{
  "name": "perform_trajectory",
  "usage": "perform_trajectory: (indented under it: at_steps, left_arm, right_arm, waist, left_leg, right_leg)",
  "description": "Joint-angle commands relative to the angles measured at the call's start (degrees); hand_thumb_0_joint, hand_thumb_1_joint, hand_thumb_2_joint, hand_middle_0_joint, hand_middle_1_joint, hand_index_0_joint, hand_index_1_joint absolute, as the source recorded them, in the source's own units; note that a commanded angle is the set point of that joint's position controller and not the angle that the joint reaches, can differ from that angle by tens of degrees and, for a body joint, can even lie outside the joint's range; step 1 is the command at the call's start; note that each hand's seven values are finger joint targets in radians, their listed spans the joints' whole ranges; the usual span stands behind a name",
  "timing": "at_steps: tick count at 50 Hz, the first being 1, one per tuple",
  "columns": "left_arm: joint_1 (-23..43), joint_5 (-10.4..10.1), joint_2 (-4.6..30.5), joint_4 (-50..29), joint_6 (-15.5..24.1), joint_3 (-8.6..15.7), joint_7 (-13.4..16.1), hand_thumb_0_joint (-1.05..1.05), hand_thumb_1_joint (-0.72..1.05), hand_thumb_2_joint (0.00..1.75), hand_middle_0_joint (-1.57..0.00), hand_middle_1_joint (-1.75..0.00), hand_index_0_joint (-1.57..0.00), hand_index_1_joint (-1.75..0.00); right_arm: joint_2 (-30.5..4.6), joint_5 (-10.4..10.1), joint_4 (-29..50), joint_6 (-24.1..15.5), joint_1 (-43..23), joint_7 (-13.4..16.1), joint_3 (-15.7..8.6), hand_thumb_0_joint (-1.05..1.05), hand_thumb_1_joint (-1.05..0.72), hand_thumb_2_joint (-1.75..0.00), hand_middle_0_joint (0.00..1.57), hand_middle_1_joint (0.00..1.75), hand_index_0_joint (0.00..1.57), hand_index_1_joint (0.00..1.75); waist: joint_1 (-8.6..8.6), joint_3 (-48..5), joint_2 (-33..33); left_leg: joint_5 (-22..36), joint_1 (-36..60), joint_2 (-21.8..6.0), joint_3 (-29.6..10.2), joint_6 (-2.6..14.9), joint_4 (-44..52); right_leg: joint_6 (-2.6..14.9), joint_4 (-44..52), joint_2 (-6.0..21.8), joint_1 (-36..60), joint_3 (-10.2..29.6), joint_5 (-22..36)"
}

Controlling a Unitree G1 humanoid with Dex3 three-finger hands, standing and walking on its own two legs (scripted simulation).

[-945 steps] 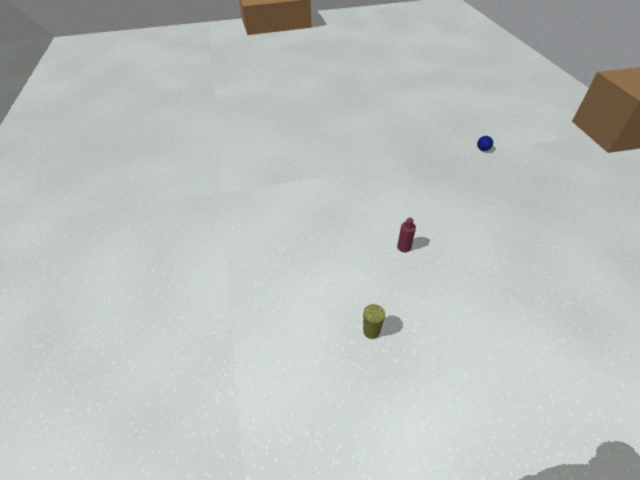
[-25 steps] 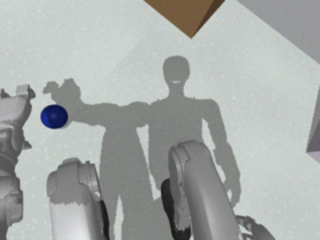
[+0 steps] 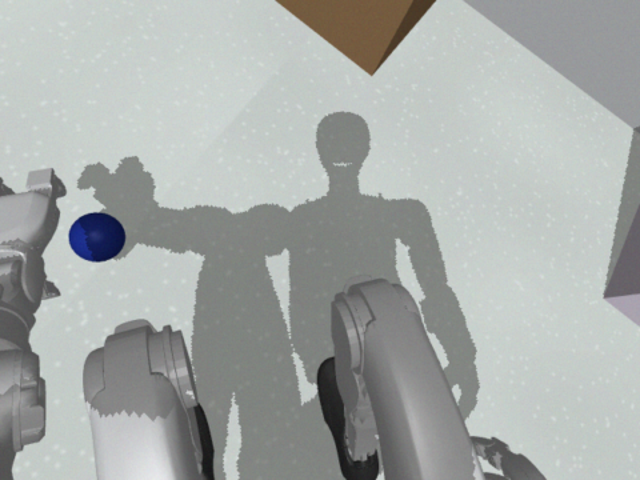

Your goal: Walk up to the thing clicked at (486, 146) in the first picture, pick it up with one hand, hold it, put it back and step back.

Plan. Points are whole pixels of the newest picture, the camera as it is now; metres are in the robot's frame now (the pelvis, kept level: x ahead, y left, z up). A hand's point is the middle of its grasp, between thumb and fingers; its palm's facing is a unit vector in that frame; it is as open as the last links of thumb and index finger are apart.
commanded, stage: rise first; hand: left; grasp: from above
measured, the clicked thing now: (97, 237) +0.48 +0.25 -0.29
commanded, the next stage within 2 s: approach in 0.90 s
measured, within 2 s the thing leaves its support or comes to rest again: neither
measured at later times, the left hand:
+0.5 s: hand (32, 251) +0.43 +0.29 -0.16, palm faces -0.45 -0.07 -0.89, open 13.8 cm
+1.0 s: hand (36, 250) +0.43 +0.29 -0.16, palm faces -0.45 -0.07 -0.89, open 13.3 cm
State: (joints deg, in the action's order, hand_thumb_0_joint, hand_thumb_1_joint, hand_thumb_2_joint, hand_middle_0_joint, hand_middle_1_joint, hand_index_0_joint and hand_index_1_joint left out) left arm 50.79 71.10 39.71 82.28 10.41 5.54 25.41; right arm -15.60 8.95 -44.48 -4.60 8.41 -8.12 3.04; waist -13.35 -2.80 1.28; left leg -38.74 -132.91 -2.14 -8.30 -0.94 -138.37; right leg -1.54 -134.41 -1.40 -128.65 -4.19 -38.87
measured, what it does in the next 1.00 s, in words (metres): stands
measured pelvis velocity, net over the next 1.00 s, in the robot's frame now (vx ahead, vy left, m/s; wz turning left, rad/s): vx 0.00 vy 0.00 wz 0.01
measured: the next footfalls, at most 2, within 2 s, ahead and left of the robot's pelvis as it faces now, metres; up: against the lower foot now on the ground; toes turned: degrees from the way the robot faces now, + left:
none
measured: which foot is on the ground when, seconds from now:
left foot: down 0.00-1.00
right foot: down 0.00-1.00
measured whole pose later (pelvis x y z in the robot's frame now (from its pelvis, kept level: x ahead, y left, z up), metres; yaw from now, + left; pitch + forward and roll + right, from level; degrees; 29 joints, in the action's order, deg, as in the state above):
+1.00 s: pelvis +0.00 +0.00 +0.00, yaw +1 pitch +32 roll -6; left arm 52.1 70.5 38.4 83.6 10.5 3.5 24.3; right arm -15.6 8.7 -44.8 -5.2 8.6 -8.1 3.1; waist -12.9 -3.6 0.6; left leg -37.7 -132.2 -1.8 -7.7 -1.0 -136.9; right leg -1.5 -133.5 -1.1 -128.1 -3.7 -38.2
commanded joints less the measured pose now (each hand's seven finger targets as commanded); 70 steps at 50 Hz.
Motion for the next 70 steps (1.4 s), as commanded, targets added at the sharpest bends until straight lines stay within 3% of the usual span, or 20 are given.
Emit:
perform_trajectory:
  at_steps: [1, 4, 6, 8, 17, 24, 29, 34, 36, 41, 44, 46, 51, 53, 55, 58, 61, 66, 68, 70]
  left_arm:
    - [16.61, -1.09, 14.58, -9.3, -0.07, 1.73, 1.75, 0.0, -0.54, 1.0, -0.11, -1.01, -0.1, -1.02]
    - [16.98, -1.37, 12.37, -9.6, -0.06, 0.2, 1.02, 0.0, -0.54, 1.0, -0.11, -1.0, -0.1, -1.01]
    - [16.4, -1.42, 12.92, -9.71, -0.2, 0.67, 0.78, 0.0, -0.53, 1.0, -0.1, -1.01, -0.1, -1.02]
    - [16.56, -1.42, 12.87, -9.26, -0.17, 0.2, 0.45, 0.0, -0.52, 1.0, -0.13, -0.99, -0.11, -1.0]
    - [16.37, -1.32, 11.98, -8.14, 0.64, -0.48, 0.1, 0.0, -0.49, 0.97, -0.16, -0.95, -0.15, -0.97]
    - [19.35, -0.48, 11.33, -7.11, 0.79, -1.14, 0.81, 0.0, -0.47, 0.95, -0.19, -0.93, -0.17, -0.95]
    - [17.8, -0.07, 12.76, -8.1, 0.63, 0.16, 1.4, 0.0, -0.42, 0.9, -0.21, -0.91, -0.21, -0.91]
    - [18.19, -0.26, 10.18, -7.02, 0.26, -1.26, 1.61, 0.0, -0.42, 0.9, -0.21, -0.91, -0.2, -0.92]
    - [18.67, -0.2, 12.57, -8.61, 0.35, -0.07, 1.72, 0.0, -0.42, 0.9, -0.21, -0.91, -0.2, -0.91]
    - [18.52, -0.73, 11.78, -6.82, -0.03, -0.41, 1.64, 0.0, -0.39, 0.88, -0.24, -0.87, -0.23, -0.88]
    - [18.03, -1.01, 12.65, -7.38, 0.11, 0.12, 1.22, 0.0, -0.39, 0.87, -0.23, -0.88, -0.23, -0.89]
    - [18.33, -0.94, 11.59, -6.39, 0.2, -0.68, 0.91, 0.0, -0.39, 0.88, -0.23, -0.88, -0.23, -0.89]
    - [18.43, -0.79, 13.14, -6.56, 0.82, -0.14, 0.78, 0.0, -0.42, 0.92, -0.21, -0.89, -0.2, -0.9]
    - [21.17, -0.7, 11.79, -7.71, 1.33, -1.04, 1.04, 0.0, -0.44, 0.93, -0.17, -0.94, -0.17, -0.94]
    - [21.9, -1.0, 7.86, -4.82, 1.25, -3.42, 1.31, 0.0, -0.45, 0.94, -0.16, -0.96, -0.16, -0.96]
    - [28.52, -0.3, 6.83, -4.56, 1.27, -5.23, 2.24, 0.0, -0.46, 0.94, -0.15, -0.96, -0.15, -0.96]
    - [30.55, 0.24, 6.68, -3.81, 0.61, -5.56, 3.87, 0.0, -0.47, 0.96, -0.15, -0.94, -0.14, -0.95]
    - [30.7, 2.06, 9.87, 3.65, -2.96, -3.42, 6.29, 0.0, -0.47, 0.97, -0.16, -0.94, -0.15, -0.95]
    - [27.54, 1.7, 11.8, 3.84, -4.47, -1.27, 6.92, 0.0, -0.47, 0.99, -0.16, -0.96, -0.15, -0.97]
    - [26.07, 1.3, 13.23, 2.39, -5.85, 0.87, 7.03, 0.0, -0.47, 1.0, -0.16, -0.96, -0.15, -0.97]
  right_arm:
    - [-13.91, -0.7, 1.31, -0.13, 11.1, 0.58, -4.52, 0.0, -0.91, -0.9, 0.2, 0.3, 0.2, 0.3]
    - [-13.85, -0.91, 0.97, -0.28, 11.51, 0.57, -4.83, 0.0, -0.91, -0.9, 0.2, 0.3, 0.2, 0.3]
    - [-14.15, -1.07, 1.1, -0.33, 11.68, 0.65, -4.9, 0.0, -0.9, -0.9, 0.2, 0.3, 0.2, 0.3]
    - [-13.93, -1.17, 0.98, -0.25, 11.86, 0.47, -4.83, 0.0, -0.91, -0.9, 0.2, 0.3, 0.2, 0.3]
    - [-13.36, -1.48, 1.24, 0.11, 10.77, 0.95, -4.62, 0.0, -0.91, -0.9, 0.2, 0.3, 0.2, 0.3]
    - [-13.58, -1.06, 0.85, -0.37, 11.26, 0.98, -4.37, 0.0, -0.91, -0.9, 0.2, 0.3, 0.2, 0.3]
    - [-13.53, -0.89, 1.08, -0.31, 10.65, 0.96, -4.31, 0.0, -0.91, -0.9, 0.2, 0.3, 0.2, 0.3]
    - [-13.79, -0.82, 0.93, -0.46, 10.78, 0.93, -4.68, 0.0, -0.91, -0.9, 0.2, 0.3, 0.2, 0.3]
    - [-14.06, -1.03, 0.75, -0.5, 11.06, 0.98, -4.78, 0.0, -0.91, -0.9, 0.2, 0.3, 0.2, 0.3]
    - [-13.39, -0.76, 0.65, -0.64, 11.4, 0.79, -4.36, 0.0, -0.91, -0.9, 0.2, 0.3, 0.2, 0.3]
    - [-13.54, -0.87, 0.7, -0.66, 11.18, 0.92, -4.42, 0.0, -0.91, -0.9, 0.2, 0.3, 0.2, 0.3]
    - [-13.45, -0.46, 0.42, -0.77, 11.73, 0.63, -4.18, 0.0, -0.9, -0.9, 0.2, 0.3, 0.2, 0.3]
    - [-13.77, -0.64, 0.79, -1.0, 11.18, 0.68, -4.04, 0.0, -0.9, -0.89, 0.2, 0.3, 0.2, 0.3]
    - [-13.54, -0.53, 0.44, -1.03, 11.7, 0.68, -4.07, 0.0, -0.9, -0.89, 0.2, 0.3, 0.2, 0.3]
    - [-13.37, -0.43, 0.51, -1.18, 11.29, 0.66, -3.84, 0.0, -0.9, -0.89, 0.2, 0.3, 0.2, 0.3]
    - [-13.89, 0.26, -0.16, -1.76, 12.36, 0.66, -3.48, 0.0, -0.89, -0.89, 0.2, 0.3, 0.2, 0.3]
    - [-14.11, 0.81, -0.62, -2.06, 12.82, 0.63, -3.17, 0.0, -0.89, -0.89, 0.2, 0.3, 0.2, 0.3]
    - [-14.98, 1.66, 0.33, -2.14, 12.58, -0.23, -1.76, 0.0, -0.9, -0.89, 0.2, 0.3, 0.2, 0.3]
    - [-14.91, 1.59, 0.8, -2.08, 12.1, -0.7, -1.55, 0.0, -0.9, -0.89, 0.2, 0.3, 0.2, 0.3]
    - [-14.95, 1.68, 1.47, -1.87, 12.38, -1.3, -1.22, 0.0, -0.9, -0.9, 0.2, 0.3, 0.2, 0.3]
  waist:
    - [0.75, -37.9, -16.35]
    - [0.17, -36.88, -16.3]
    - [0.93, -37.73, -16.16]
    - [0.2, -37.64, -15.32]
    - [1.07, -36.15, -12.69]
    - [-0.28, -35.28, -14.37]
    - [1.18, -38.46, -16.46]
    - [-0.04, -36.29, -17.11]
    - [0.83, -38.42, -17.72]
    - [-0.07, -36.51, -13.67]
    - [1.1, -38.64, -14.63]
    - [-0.24, -36.71, -12.96]
    - [0.56, -35.91, -14.28]
    - [-0.66, -37.03, -13.97]
    - [-1.86, -35.92, -13.66]
    - [-4.63, -34.51, -15.55]
    - [-4.31, -36.28, -17.29]
    - [-4.88, -34.65, -19.03]
    - [-2.53, -37.15, -20.41]
    - [-2.29, -39.31, -20.49]
  left_leg:
    - [7.45, 28.08, 1.74, 6.28, 2.58, 14.37]
    - [6.88, 28.76, 1.68, 6.04, 2.48, 14.78]
    - [7.98, 30.28, 1.66, 5.84, 2.4, 15.26]
    - [8.52, 29.14, 1.69, 6.13, 2.6, 14.69]
    - [5.71, 26.39, 2.04, 6.55, 2.84, 15.44]
    - [6.22, 27.44, 2.03, 6.17, 2.61, 15.36]
    - [8.04, 29.67, 2.1, 6.54, 2.31, 15.43]
    - [6.15, 30.35, 2.0, 5.82, 2.04, 16.33]
    - [7.28, 31.4, 2.12, 5.93, 2.03, 16.12]
    - [6.97, 27.0, 2.2, 6.75, 2.79, 14.98]
    - [7.34, 28.16, 2.23, 6.8, 2.68, 14.93]
    - [7.35, 26.51, 2.15, 6.79, 2.82, 14.59]
    - [5.63, 26.3, 2.28, 6.71, 2.68, 14.81]
    - [6.41, 26.99, 2.14, 6.39, 2.63, 14.3]
    - [5.92, 26.66, 2.13, 6.05, 2.58, 14.34]
    - [5.1, 27.81, 2.03, 5.53, 2.16, 13.96]
    - [5.76, 29.03, 1.96, 5.59, 1.92, 13.85]
    - [6.16, 28.21, 2.0, 5.92, 1.97, 13.77]
    - [8.41, 29.32, 2.02, 6.35, 2.03, 13.88]
    - [11.48, 29.81, 2.0, 6.43, 2.16, 13.68]
  right_leg:
    - [3.57, 14.79, -1.36, 19.01, -4.55, 10.62]
    - [3.63, 15.12, -1.27, 17.89, -4.73, 10.16]
    - [3.66, 15.03, -1.18, 18.12, -4.82, 11.05]
    - [3.52, 15.35, -1.31, 19.37, -4.57, 11.87]
    - [3.46, 16.99, -1.42, 19.52, -3.96, 8.6]
    - [3.59, 16.05, -1.17, 17.49, -4.48, 9.36]
    - [3.62, 15.35, -1.16, 18.74, -4.38, 10.78]
    - [3.78, 14.96, -0.95, 15.55, -5.11, 9.08]
    - [3.88, 14.7, -0.87, 16.14, -4.89, 10.02]
    - [3.43, 16.02, -1.05, 18.59, -4.02, 10.16]
    - [3.5, 16.02, -1.02, 19.13, -3.89, 10.06]
    - [3.25, 16.24, -1.22, 20.34, -3.98, 10.52]
    - [3.52, 16.15, -1.04, 18.79, -4.02, 8.24]
    - [3.5, 15.93, -1.2, 18.61, -4.18, 9.26]
    - [3.52, 15.87, -1.4, 17.1, -4.45, 9.16]
    - [3.64, 15.58, -1.34, 14.92, -5.21, 8.45]
    - [3.65, 15.54, -1.44, 15.42, -5.35, 9.08]
    - [3.8, 14.07, -1.56, 14.85, -5.8, 10.16]
    - [3.81, 13.69, -1.59, 16.74, -5.48, 12.17]
    - [3.67, 12.87, -1.6, 19.02, -5.55, 14.99]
